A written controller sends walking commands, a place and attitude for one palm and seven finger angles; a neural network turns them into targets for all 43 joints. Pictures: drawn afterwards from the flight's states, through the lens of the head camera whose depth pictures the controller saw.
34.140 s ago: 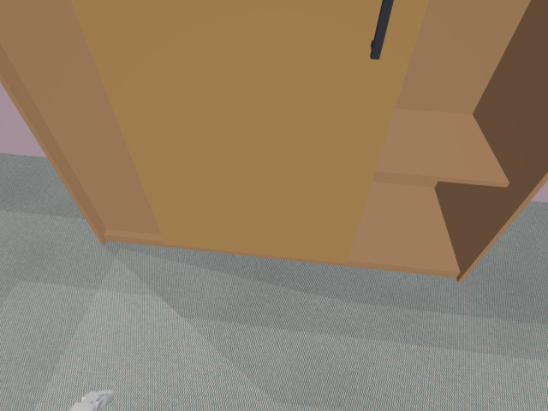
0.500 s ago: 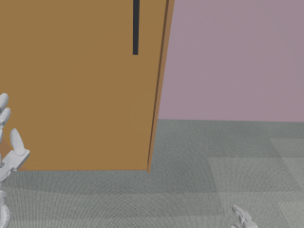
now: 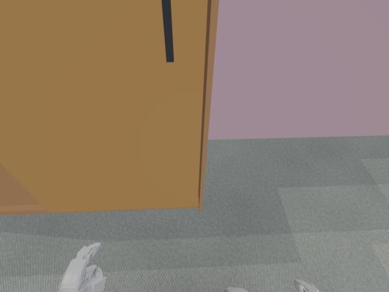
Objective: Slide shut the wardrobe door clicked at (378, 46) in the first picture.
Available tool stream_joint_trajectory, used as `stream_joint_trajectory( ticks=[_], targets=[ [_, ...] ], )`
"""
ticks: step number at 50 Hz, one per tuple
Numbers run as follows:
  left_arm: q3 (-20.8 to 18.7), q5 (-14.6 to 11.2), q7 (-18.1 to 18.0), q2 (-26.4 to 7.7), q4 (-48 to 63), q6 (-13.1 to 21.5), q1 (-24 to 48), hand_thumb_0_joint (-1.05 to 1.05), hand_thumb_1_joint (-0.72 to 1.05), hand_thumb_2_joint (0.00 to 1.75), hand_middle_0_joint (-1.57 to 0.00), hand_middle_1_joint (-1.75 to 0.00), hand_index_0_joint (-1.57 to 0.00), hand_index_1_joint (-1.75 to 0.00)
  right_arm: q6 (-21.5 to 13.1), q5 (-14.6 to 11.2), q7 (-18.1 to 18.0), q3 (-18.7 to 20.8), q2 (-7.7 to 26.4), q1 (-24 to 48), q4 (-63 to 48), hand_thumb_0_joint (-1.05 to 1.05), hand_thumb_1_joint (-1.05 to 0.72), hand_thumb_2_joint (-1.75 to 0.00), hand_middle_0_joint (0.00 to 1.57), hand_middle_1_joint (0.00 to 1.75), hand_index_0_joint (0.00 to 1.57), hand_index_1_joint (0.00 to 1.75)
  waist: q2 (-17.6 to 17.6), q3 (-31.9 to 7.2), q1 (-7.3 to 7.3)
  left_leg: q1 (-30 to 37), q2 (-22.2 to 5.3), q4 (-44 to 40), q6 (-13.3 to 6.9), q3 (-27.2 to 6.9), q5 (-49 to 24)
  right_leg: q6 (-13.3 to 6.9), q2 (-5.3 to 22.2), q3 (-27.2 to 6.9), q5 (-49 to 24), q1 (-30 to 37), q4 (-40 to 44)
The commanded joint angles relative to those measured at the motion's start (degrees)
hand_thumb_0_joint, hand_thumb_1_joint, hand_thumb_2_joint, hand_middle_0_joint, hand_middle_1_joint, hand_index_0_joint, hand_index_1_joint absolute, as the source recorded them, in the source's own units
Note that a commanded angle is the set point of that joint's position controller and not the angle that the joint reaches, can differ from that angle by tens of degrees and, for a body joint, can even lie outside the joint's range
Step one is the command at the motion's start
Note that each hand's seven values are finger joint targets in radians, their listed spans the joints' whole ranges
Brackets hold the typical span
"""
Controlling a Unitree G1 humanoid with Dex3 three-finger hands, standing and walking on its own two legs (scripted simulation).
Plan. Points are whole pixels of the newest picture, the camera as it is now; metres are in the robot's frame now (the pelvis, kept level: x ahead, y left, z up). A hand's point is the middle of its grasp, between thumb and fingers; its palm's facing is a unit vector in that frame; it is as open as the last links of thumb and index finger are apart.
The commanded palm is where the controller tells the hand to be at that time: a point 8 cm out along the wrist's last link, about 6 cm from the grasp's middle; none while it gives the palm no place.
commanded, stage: let the arm hang, fingers relaxed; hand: left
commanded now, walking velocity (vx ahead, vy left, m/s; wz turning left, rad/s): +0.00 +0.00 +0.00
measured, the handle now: (167, 14) +0.63 +0.07 +0.28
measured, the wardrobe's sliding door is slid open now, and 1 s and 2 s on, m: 0.00 0.00 0.00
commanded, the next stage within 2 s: look to check the result in 0.90 s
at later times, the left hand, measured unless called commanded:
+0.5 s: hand out of the picture +0.04 +0.20 -0.15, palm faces -0.01 -0.96 -0.27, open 7.4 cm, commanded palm none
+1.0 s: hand out of the picture +0.04 +0.16 -0.16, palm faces -0.01 -0.98 -0.19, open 7.4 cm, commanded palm none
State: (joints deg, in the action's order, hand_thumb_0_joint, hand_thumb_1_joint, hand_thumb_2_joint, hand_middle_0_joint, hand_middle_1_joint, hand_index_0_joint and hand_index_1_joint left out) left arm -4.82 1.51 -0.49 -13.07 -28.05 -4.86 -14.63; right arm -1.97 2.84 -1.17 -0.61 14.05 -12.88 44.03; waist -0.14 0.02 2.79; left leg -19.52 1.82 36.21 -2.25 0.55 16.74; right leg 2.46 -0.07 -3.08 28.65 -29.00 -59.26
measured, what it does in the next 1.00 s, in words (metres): steps on the spot: right foot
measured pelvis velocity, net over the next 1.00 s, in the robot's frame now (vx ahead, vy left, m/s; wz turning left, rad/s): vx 0.02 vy -0.02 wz -0.01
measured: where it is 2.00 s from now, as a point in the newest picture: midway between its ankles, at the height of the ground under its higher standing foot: outside the picture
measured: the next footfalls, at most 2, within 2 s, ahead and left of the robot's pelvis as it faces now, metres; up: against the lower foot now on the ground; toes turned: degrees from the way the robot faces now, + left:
right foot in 0.08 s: +0.08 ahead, -0.14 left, +0.00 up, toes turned +0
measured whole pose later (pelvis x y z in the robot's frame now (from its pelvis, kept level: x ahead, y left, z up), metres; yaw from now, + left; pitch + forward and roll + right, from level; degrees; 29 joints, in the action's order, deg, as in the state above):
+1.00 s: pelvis +0.02 -0.02 +0.02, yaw -1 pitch -1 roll +0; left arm -0.5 0.8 -0.9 -9.7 -65.5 -0.2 -11.6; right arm 0.3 0.9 -2.1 0.2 9.6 -13.1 64.0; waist 0.1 3.5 0.4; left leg -10.2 0.7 24.2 -1.0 0.4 13.2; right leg 0.4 -0.1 -1.1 10.8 -11.8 -23.4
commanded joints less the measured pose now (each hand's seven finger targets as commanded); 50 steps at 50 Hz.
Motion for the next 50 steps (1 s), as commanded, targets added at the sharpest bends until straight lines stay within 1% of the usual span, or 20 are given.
stream_joint_trajectory(
  ticks=[1, 2, 3, 4, 5, 6, 7, 8, 9, 10, 12, 13, 15, 17, 18, 27, 33, 37, 42, 50],
  targets=[
    [0.7, -0.5, 0.7, -6.5, -4.9, 3.7, -5.1, 0.0, 0.9, 0.9, -0.2, -0.3, -0.2, -0.3, 0.5, -0.5, -0.2, 3.2, 9.7, 3.9, -2.9, 0.0, -0.9, -0.9, 0.2, 0.3, 0.2, 0.3, 11.0, -4.3, -5.37, -2.9, -11.5, -8.6, -4.6, -8.4, -17.8, -1.0, 0.5, 2.4, -10.8, 18.5, 22.9],
    [0.6, -0.3, 0.6, -8.5, -8.5, 4.3, -7.1, 0.0, 0.9, 0.9, -0.2, -0.3, -0.2, -0.3, 0.8, -1.0, 0.0, 3.0, 7.6, 3.4, -1.8, 0.0, -0.9, -0.9, 0.2, 0.3, 0.2, 0.3, 6.8, -4.4, -5.93, -5.6, -6.7, -4.7, -1.5, -5.4, -6.0, -2.1, 1.8, -1.9, -15.2, 22.1, 29.9],
    [0.8, 0.1, 0.3, -11.8, -10.5, 5.0, -6.9, 0.0, 0.9, 0.9, -0.2, -0.3, -0.2, -0.3, 1.4, -1.8, 0.4, 2.5, 4.2, 1.3, -1.7, 0.0, -0.9, -0.9, 0.2, 0.3, 0.2, 0.3, -4.0, -3.7, -4.45, -7.0, -1.1, 1.5, 1.5, -1.6, 6.4, -5.3, 9.9, -14.5, -12.3, 18.9, 38.1],
    [0.8, 0.0, 0.2, -13.0, -11.5, 5.1, -4.2, 0.0, 0.9, 0.9, -0.2, -0.3, -0.2, -0.3, 2.3, -1.9, 0.4, 2.5, 2.9, -0.6, -0.9, 0.0, -0.9, -0.9, 0.2, 0.3, 0.2, 0.3, -5.6, -1.7, -2.81, -4.0, -0.4, 6.8, 1.9, -0.2, 11.4, -9.8, 17.4, -23.3, -2.8, 11.3, 46.5],
    [1.2, -0.1, 0.3, -12.9, -12.6, 4.8, -0.1, 0.0, 0.9, 0.9, -0.2, -0.3, -0.2, -0.3, 2.6, -1.6, 0.7, 2.7, 3.2, -1.7, 0.7, 0.0, -0.9, -0.9, 0.2, 0.3, 0.2, 0.3, -1.0, 0.5, -1.29, 1.2, -1.5, 8.9, 1.3, -0.5, 9.7, -12.2, 17.1, -21.2, 5.2, 4.9, 48.2],
    [0.8, 0.1, 0.2, -11.0, -13.4, 4.8, 2.1, 0.0, 0.9, 0.9, -0.2, -0.3, -0.2, -0.3, 2.8, -1.3, 0.8, 3.1, 2.8, -3.6, 2.4, 0.0, -0.9, -0.9, 0.2, 0.3, 0.2, 0.3, 2.1, -0.1, 0.49, 4.9, -1.0, 8.4, 1.2, 0.1, 7.4, -11.6, 14.4, -17.6, 7.5, 1.3, 47.1],
    [0.3, 0.3, -0.3, -8.9, -14.3, 5.0, 3.2, 0.0, 0.9, 0.9, -0.2, -0.3, -0.2, -0.3, 3.0, -0.9, 0.5, 3.6, 2.6, -4.9, 3.8, 0.0, -0.9, -0.9, 0.2, 0.3, 0.2, 0.3, 0.9, 0.0, 0.9, 6.4, -1.5, 5.9, 0.8, -0.9, 3.2, -10.8, 12.2, -15.9, 2.5, 0.8, 44.5],
    [0.8, 0.1, -0.5, -7.9, -16.1, 4.8, 3.7, 0.0, 0.9, 0.9, -0.2, -0.3, -0.2, -0.3, 3.1, -0.9, 0.3, 3.4, 1.9, -6.9, 4.8, 0.0, -0.9, -0.9, 0.2, 0.3, 0.2, 0.3, -3.0, -1.0, 1.29, 9.1, -2.3, 1.7, 0.4, -1.6, 0.1, -9.3, 10.0, -11.3, -1.6, 1.9, 42.1],
    [1.5, -0.2, -0.5, -6.4, -17.8, 4.8, 3.7, 0.0, 0.9, 0.9, -0.2, -0.3, -0.2, -0.3, 2.8, -1.1, 0.1, 3.1, 2.2, -7.8, 6.4, 0.0, -0.9, -0.9, 0.2, 0.3, 0.2, 0.3, -2.6, -0.7, 1.17, 10.5, -3.4, -3.2, 0.1, -2.9, -3.1, -8.0, 8.1, -8.1, -6.3, 3.0, 39.6],
    [1.8, -0.5, -0.4, -5.3, -19.1, 4.8, 3.0, 0.0, 0.9, 0.9, -0.2, -0.3, -0.2, -0.3, 2.4, -1.2, -0.1, 3.0, 2.9, -7.6, 7.1, 0.0, -0.9, -0.9, 0.2, 0.3, 0.2, 0.3, 0.1, -0.7, 0.35, 9.6, -5.4, -8.0, -0.4, -5.8, -5.5, -6.5, 5.5, -5.3, -10.1, 5.4, 37.1],
    [2.1, -0.7, -0.4, -5.6, -21.9, 4.1, 2.4, 0.0, 0.9, 0.9, -0.2, -0.3, -0.2, -0.3, 2.1, -1.0, -0.3, 3.1, 4.9, -3.9, 8.0, 0.0, -0.9, -0.9, 0.2, 0.3, 0.2, 0.3, 7.8, 2.0, -1.74, 1.8, -8.6, -15.2, -1.1, -11.0, 0.8, -4.5, 2.6, -1.9, -9.7, 11.2, 35.4],
    [1.9, -0.7, -0.4, -6.1, -23.1, 4.1, 1.5, 0.0, 0.9, 0.9, -0.2, -0.3, -0.2, -0.3, 2.0, -1.1, -0.4, 3.1, 5.4, -2.9, 8.3, 0.0, -0.9, -0.9, 0.2, 0.3, 0.2, 0.3, 8.9, 2.4, -2.76, -0.1, -9.3, -17.0, -1.6, -12.0, 0.9, -4.4, 2.2, -1.3, -12.5, 14.3, 34.5],
    [2.2, -0.9, -0.3, -6.1, -26.1, 4.6, 0.5, 0.0, 0.9, 0.9, -0.2, -0.3, -0.2, -0.3, 1.5, -1.3, -0.7, 2.9, 5.4, -2.7, 9.6, 0.0, -0.9, -0.9, 0.2, 0.3, 0.2, 0.3, 3.4, 0.5, -3.37, 0.3, -8.4, -16.5, -1.1, -9.9, -3.2, -4.6, 3.0, -1.5, -17.8, 18.9, 35.6],
    [2.3, -1.0, -0.3, -6.4, -28.0, 4.9, 0.8, 0.0, 0.9, 0.9, -0.2, -0.3, -0.2, -0.3, 1.4, -1.6, -0.8, 3.0, 5.3, -4.2, 11.0, 0.0, -0.9, -0.9, 0.2, 0.3, 0.2, 0.3, -0.8, -1.3, -2.65, 3.9, -7.1, -15.4, -0.5, -7.6, -4.8, -4.8, 3.9, -2.4, -18.4, 18.9, 37.5],
    [2.5, -1.1, -0.4, -6.5, -28.7, 5.0, 1.1, 0.0, 0.9, 0.9, -0.2, -0.3, -0.2, -0.3, 1.5, -1.7, -0.7, 3.0, 5.2, -4.6, 11.8, 0.0, -0.9, -0.9, 0.2, 0.3, 0.2, 0.3, 0.3, -1.1, -2.5, 5.1, -6.9, -15.4, -0.4, -7.1, -5.6, -4.9, 4.1, -2.7, -18.4, 18.3, 38.1],
    [2.7, -0.9, -0.7, -6.1, -33.1, 5.0, 2.3, 0.0, 0.9, 0.9, -0.2, -0.3, -0.2, -0.3, 1.9, -1.6, -0.7, 2.8, 4.0, -4.6, 16.2, 0.0, -0.9, -0.9, 0.2, 0.3, 0.2, 0.3, -0.7, 3.0, -1.95, 6.5, -6.6, -17.1, -0.2, -6.1, -3.3, -4.6, 4.4, -2.7, -14.2, 15.2, 40.6],
    [2.8, -0.9, -1.0, -5.2, -34.3, 5.2, 1.5, 0.0, 0.9, 0.9, -0.2, -0.3, -0.2, -0.3, 1.7, -1.7, -0.8, 2.5, 3.1, -4.0, 17.4, 0.0, -0.9, -0.9, 0.2, 0.3, 0.2, 0.3, -0.6, 1.3, -2.02, 8.7, -6.8, -16.3, 0.1, -5.2, -7.9, -4.3, 4.6, -2.4, -18.1, 16.2, 40.1],
    [3.0, -0.9, -1.0, -4.2, -35.1, 5.1, 1.5, 0.0, 0.9, 0.9, -0.2, -0.3, -0.2, -0.3, 1.8, -1.6, -1.0, 2.2, 2.4, -3.0, 18.0, 0.0, -0.9, -0.9, 0.2, 0.3, 0.2, 0.3, 0.8, 3.2, -2.13, 8.1, -6.7, -17.1, 0.2, -5.4, -7.3, -4.2, 4.6, -2.3, -17.7, 15.6, 40.3],
    [2.9, -0.9, -1.0, -3.8, -35.5, 5.4, 1.4, 0.0, 0.9, 0.9, -0.2, -0.3, -0.2, -0.3, 1.6, -1.6, -1.1, 2.2, 2.2, -3.2, 18.2, 0.0, -0.9, -0.9, 0.2, 0.3, 0.2, 0.3, 1.5, 1.4, -2.06, 9.0, -6.8, -16.8, 0.3, -5.2, -8.8, -4.2, 4.7, -2.3, -19.4, 17.1, 40.2],
    [3.0, -0.9, -1.0, -3.5, -36.0, 5.2, 1.3, 0.0, 0.9, 0.9, -0.2, -0.3, -0.2, -0.3, 1.6, -1.7, -1.3, 2.1, 2.2, -3.3, 18.7, 0.0, -0.9, -0.9, 0.2, 0.3, 0.2, 0.3, 1.5, 2.0, -2.07, 9.3, -7.3, -17.3, 0.2, -5.4, -9.2, -4.2, 4.5, -1.7, -19.9, 17.2, 39.8]
  ],
)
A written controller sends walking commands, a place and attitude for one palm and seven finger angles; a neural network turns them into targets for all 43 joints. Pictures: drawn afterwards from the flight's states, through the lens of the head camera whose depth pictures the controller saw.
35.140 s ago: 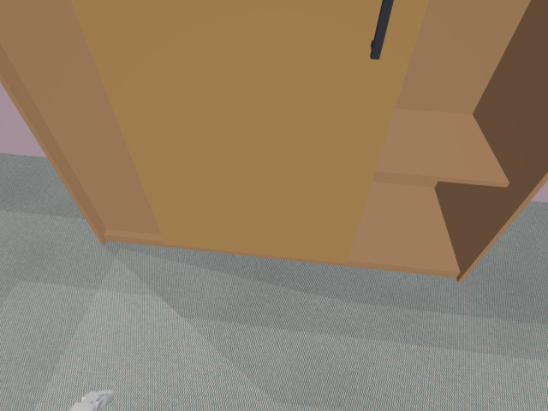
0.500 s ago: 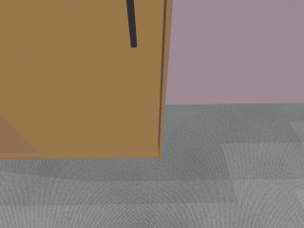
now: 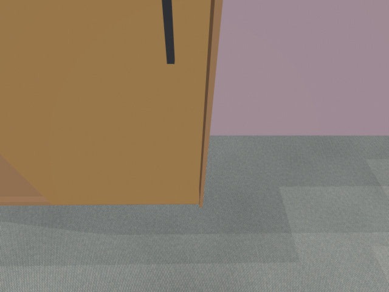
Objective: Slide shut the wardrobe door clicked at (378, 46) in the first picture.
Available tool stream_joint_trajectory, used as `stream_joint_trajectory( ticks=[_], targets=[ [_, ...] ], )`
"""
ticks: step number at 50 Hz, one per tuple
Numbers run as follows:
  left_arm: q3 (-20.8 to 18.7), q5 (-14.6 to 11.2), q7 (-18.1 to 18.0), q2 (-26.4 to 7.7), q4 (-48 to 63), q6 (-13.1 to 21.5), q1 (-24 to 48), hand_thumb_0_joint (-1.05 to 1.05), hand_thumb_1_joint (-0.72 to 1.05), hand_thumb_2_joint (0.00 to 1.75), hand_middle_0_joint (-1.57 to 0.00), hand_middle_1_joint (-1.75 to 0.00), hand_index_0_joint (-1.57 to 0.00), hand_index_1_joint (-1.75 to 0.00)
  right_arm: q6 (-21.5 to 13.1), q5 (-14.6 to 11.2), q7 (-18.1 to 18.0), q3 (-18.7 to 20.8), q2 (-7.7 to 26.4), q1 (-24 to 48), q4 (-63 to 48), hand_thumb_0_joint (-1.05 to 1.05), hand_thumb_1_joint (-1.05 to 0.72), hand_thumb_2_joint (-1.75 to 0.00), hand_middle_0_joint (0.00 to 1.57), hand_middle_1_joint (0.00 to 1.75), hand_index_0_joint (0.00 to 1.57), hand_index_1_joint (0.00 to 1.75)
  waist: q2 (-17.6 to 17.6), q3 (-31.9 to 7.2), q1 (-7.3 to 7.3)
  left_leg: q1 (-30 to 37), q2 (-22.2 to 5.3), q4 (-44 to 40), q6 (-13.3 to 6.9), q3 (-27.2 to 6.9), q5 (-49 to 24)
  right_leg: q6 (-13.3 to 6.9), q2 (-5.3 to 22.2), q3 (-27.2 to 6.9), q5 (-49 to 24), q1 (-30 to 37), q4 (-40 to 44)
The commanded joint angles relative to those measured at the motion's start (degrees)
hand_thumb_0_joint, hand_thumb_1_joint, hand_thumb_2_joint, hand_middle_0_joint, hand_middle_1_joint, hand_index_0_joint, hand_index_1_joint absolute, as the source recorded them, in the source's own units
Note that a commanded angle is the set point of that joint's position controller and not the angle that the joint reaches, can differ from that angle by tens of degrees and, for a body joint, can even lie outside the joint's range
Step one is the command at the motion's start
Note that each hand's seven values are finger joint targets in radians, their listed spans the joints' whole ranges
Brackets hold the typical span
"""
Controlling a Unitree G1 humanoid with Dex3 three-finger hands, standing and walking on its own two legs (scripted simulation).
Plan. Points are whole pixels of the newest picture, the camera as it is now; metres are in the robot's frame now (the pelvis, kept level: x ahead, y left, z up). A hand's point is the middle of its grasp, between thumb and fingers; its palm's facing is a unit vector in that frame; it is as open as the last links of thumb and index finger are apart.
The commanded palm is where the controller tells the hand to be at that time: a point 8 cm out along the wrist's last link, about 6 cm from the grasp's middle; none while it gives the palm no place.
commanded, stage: look to check the result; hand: left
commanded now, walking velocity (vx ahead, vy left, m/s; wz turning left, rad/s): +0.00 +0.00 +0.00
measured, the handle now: (168, 15) +0.61 +0.10 +0.26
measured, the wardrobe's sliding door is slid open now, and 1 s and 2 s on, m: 0.00 0.00 0.00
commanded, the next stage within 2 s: stand and wait in 0.48 s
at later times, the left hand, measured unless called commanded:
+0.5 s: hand out of the picture +0.05 +0.19 -0.17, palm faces +0.00 -0.98 -0.22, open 7.4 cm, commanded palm none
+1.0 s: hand out of the picture +0.08 +0.22 -0.16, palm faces -0.01 -0.96 -0.28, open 7.4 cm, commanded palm none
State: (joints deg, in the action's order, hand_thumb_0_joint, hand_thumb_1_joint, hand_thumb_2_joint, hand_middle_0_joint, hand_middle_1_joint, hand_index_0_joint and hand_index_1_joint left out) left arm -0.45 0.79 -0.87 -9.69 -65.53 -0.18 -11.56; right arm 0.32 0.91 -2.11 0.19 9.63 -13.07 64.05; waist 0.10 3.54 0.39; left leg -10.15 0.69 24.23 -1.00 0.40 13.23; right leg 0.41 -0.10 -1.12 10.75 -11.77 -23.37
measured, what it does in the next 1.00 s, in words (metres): stands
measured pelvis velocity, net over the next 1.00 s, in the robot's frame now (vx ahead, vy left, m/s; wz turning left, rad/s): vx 0.01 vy -0.01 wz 0.00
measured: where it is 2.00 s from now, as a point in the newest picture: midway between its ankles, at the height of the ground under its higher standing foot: outside the picture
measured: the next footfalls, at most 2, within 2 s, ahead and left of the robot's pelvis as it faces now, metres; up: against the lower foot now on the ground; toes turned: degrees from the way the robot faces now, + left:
none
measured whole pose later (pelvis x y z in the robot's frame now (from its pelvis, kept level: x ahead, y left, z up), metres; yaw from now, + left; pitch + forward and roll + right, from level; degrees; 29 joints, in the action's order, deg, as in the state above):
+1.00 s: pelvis +0.01 -0.01 +0.00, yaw +0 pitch -1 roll +0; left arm -1.2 0.7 -0.1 -15.5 -65.0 0.6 -6.7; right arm -0.2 0.8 -1.5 0.3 15.6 -8.1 64.4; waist 0.3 3.9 0.4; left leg -6.3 0.4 20.2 -0.5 0.4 12.4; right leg 0.0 -0.4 -1.1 10.5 -8.5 -20.4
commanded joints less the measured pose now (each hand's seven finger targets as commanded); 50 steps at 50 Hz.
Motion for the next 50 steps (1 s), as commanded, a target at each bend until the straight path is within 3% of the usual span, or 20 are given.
stream_joint_trajectory(
  ticks=[1, 15, 25, 33, 40, 50],
  targets=[
    [-1.4, -0.2, -0.7, -6.7, 1.4, 0.6, -2.1, 0.0, 0.9, 0.9, -0.2, -0.3, -0.2, -0.3, -0.7, 0.2, -0.4, 1.3, 6.7, -2.9, -1.4, 0.0, -0.9, -0.9, 0.2, 0.3, 0.2, 0.3, 0.5, -1.5, 0.25, 0.1, -6.1, -5.3, -1.1, -5.2, -5.8, -2.1, 4.6, -3.5, -2.2, -0.1, 4.0],
    [-1.7, -0.2, -0.7, -8.2, 1.4, 0.9, -1.2, 0.0, 0.9, 0.9, -0.2, -0.3, -0.2, -0.3, -0.8, 0.2, -0.4, 1.6, 8.0, -2.1, -1.0, 0.0, -0.9, -0.9, 0.2, 0.3, 0.2, 0.3, -0.5, -1.6, 0.34, 1.5, -6.1, -5.1, -1.2, -4.8, -6.8, -2.4, 4.8, -4.1, -3.4, 0.4, 4.7],
    [-2.1, -0.3, -0.5, -10.4, 2.1, 1.3, 0.8, 0.0, 0.9, 0.9, -0.2, -0.3, -0.2, -0.3, -1.2, 0.2, -0.4, 1.9, 10.3, -0.2, -1.4, 0.0, -0.9, -0.9, 0.2, 0.3, 0.2, 0.3, -0.2, -3.2, 0.35, 3.1, -6.4, -5.1, -1.1, -4.9, -10.4, -2.7, 5.3, -4.1, -8.2, 2.3, 4.3],
    [-2.3, -0.2, -0.3, -12.2, 2.5, 1.4, 2.4, 0.0, 0.9, 0.9, -0.2, -0.3, -0.2, -0.3, -1.1, 0.1, -0.2, 1.9, 12.4, 1.9, -1.8, 0.0, -0.9, -0.9, 0.2, 0.3, 0.2, 0.3, 0.2, -2.2, 0.2, 3.3, -6.7, -6.2, -1.0, -5.0, -9.0, -2.7, 5.3, -4.4, -6.5, 2.0, 5.4],
    [-2.6, -0.3, -0.2, -14.0, 2.9, 1.6, 4.1, 0.0, 0.9, 0.9, -0.2, -0.3, -0.2, -0.3, -1.4, 0.2, -0.1, 2.0, 14.1, 3.2, -2.0, 0.0, -0.9, -0.9, 0.2, 0.3, 0.2, 0.3, 0.2, -4.6, 0.26, 4.6, -6.9, -6.4, -0.9, -5.1, -11.4, -2.7, 5.7, -4.5, -9.4, 3.8, 5.1],
    [-2.6, -0.3, 0.0, -15.8, 3.1, 1.7, 5.9, 0.0, 0.9, 0.9, -0.2, -0.3, -0.2, -0.3, -1.4, 0.1, 0.2, 2.1, 16.1, 5.1, -2.1, 0.0, -0.9, -0.9, 0.2, 0.3, 0.2, 0.3, -0.2, -4.1, 0.32, 4.9, -7.1, -7.3, -0.7, -5.4, -10.8, -2.7, 5.9, -4.8, -8.5, 3.9, 6.1]
  ],
)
